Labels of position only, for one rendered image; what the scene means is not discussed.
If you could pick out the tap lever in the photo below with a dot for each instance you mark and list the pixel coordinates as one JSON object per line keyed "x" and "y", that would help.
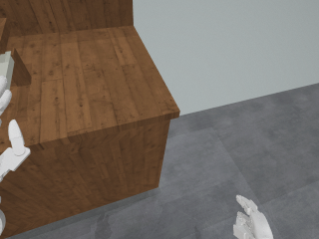
{"x": 6, "y": 67}

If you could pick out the counter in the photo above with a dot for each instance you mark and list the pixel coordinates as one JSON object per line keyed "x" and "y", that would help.
{"x": 90, "y": 103}

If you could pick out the left robot hand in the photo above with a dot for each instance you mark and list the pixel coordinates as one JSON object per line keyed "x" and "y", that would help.
{"x": 13, "y": 156}

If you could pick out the right robot hand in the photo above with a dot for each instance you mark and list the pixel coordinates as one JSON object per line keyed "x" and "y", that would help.
{"x": 253, "y": 227}

